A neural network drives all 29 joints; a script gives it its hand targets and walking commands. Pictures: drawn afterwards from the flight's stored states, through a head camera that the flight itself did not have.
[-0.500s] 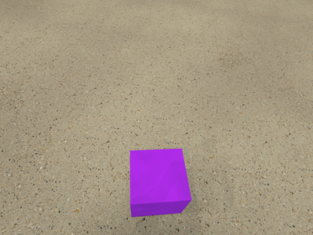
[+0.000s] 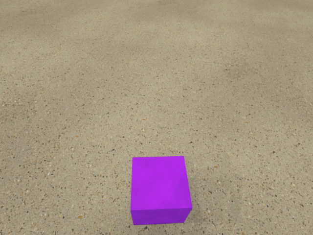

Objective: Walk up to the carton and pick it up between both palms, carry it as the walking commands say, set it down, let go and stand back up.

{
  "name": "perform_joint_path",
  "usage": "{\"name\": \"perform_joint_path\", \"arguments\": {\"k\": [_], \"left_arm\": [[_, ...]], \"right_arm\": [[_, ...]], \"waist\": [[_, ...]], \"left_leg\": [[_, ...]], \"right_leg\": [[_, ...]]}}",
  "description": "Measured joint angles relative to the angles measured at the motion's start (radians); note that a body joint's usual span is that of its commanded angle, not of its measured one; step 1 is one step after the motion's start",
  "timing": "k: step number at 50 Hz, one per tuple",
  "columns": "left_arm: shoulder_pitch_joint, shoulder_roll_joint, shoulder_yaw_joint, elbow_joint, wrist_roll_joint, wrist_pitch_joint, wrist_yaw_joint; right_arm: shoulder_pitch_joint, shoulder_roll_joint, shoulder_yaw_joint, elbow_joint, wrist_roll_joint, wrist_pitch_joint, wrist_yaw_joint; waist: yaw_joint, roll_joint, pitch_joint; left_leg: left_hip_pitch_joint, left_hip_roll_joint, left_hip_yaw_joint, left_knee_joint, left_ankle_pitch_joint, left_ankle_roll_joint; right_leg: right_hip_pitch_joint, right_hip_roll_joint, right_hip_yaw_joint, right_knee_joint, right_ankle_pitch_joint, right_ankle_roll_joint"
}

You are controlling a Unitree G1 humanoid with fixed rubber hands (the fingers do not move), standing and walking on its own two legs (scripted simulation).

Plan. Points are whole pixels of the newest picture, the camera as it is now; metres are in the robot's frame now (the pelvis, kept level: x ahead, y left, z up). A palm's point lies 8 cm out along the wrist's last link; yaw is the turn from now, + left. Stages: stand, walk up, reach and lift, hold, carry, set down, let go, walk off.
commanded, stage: stand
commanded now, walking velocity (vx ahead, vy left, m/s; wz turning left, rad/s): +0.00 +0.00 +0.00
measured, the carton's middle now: (158, 190) +0.47 -0.03 -0.63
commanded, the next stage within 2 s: reach and lift in 0.12 s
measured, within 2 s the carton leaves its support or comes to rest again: neither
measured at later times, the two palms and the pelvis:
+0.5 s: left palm out of the picture +0.14 +0.23 -0.13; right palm out of the picture +0.13 -0.25 -0.14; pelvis -0.01 -0.01 -0.03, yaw -1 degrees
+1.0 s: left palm (85, 210) +0.24 +0.22 -0.18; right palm (239, 211) +0.24 -0.27 -0.18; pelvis -0.06 -0.01 -0.08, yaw -2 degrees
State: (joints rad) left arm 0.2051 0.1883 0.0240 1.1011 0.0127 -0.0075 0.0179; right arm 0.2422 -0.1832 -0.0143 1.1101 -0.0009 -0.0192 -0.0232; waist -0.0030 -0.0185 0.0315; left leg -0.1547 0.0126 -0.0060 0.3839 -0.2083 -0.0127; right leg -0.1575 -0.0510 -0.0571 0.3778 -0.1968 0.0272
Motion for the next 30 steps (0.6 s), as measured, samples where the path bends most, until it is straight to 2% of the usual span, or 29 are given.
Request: {"name": "perform_joint_path", "arguments": {"k": [6,7,9,11,15,18,22,25,30], "left_arm": [[0.035,-0.010,-0.001,0.032,0.002,-0.001,0.002],[0.047,-0.010,-0.002,-0.003,-0.028,0.020,0.002],[0.038,-0.002,-0.002,-0.188,-0.052,0.111,0.003],[-0.056,0.027,-0.012,-0.312,-0.069,0.222,0.000],[-0.224,0.085,-0.024,-0.422,-0.089,0.450,-0.024],[-0.227,0.089,-0.015,-0.487,-0.064,0.534,-0.040],[-0.157,0.051,0.021,-0.554,-0.009,0.513,-0.062],[-0.118,0.029,0.055,-0.595,0.004,0.467,-0.076],[-0.141,0.024,0.083,-0.636,-0.005,0.414,-0.077]], "right_arm": [[-0.011,0.003,-0.005,0.020,0.002,-0.001,-0.001],[-0.004,-0.002,-0.004,-0.017,0.019,0.017,0.004],[-0.032,-0.029,0.012,-0.194,0.034,0.102,0.013],[-0.129,-0.063,0.014,-0.315,0.030,0.214,0.024],[-0.303,-0.107,0.007,-0.443,0.026,0.459,0.037],[-0.303,-0.086,-0.003,-0.504,0.022,0.539,0.049],[-0.191,-0.050,-0.016,-0.567,-0.013,0.519,0.059],[-0.136,-0.040,-0.030,-0.616,-0.028,0.473,0.065],[-0.184,-0.054,-0.064,-0.643,-0.018,0.422,0.071]], "waist": [[0.009,0.001,0.004],[0.012,0.005,-0.018],[0.009,0.019,-0.012],[0.013,0.026,0.023],[0.000,0.039,0.052],[-0.010,0.040,0.037],[0.000,0.034,0.030],[0.006,0.031,0.023],[0.000,0.030,-0.005]], "left_leg": [[0.003,0.000,0.005,-0.010,0.007,0.001],[-0.041,0.002,0.007,0.023,-0.014,0.007],[-0.135,0.008,0.007,0.129,-0.050,0.016],[-0.197,0.010,0.010,0.213,-0.074,0.014],[-0.274,0.011,0.005,0.288,-0.095,0.003],[-0.291,0.016,0.002,0.271,-0.089,-0.001],[-0.297,0.020,0.003,0.253,-0.091,-0.006],[-0.362,0.021,0.005,0.305,-0.117,-0.010],[-0.525,0.023,0.006,0.447,-0.173,-0.014]], "right_leg": [[0.001,0.000,0.004,-0.011,0.010,0.001],[-0.044,0.002,0.007,0.024,-0.018,-0.008],[-0.136,0.007,0.010,0.127,-0.074,-0.025],[-0.199,0.006,0.017,0.207,-0.088,-0.026],[-0.272,0.005,0.016,0.274,-0.081,-0.010],[-0.290,0.011,0.013,0.258,-0.079,-0.011],[-0.301,0.015,0.014,0.248,-0.085,-0.017],[-0.371,0.015,0.018,0.308,-0.114,-0.018],[-0.538,0.014,0.025,0.453,-0.168,-0.019]]}}
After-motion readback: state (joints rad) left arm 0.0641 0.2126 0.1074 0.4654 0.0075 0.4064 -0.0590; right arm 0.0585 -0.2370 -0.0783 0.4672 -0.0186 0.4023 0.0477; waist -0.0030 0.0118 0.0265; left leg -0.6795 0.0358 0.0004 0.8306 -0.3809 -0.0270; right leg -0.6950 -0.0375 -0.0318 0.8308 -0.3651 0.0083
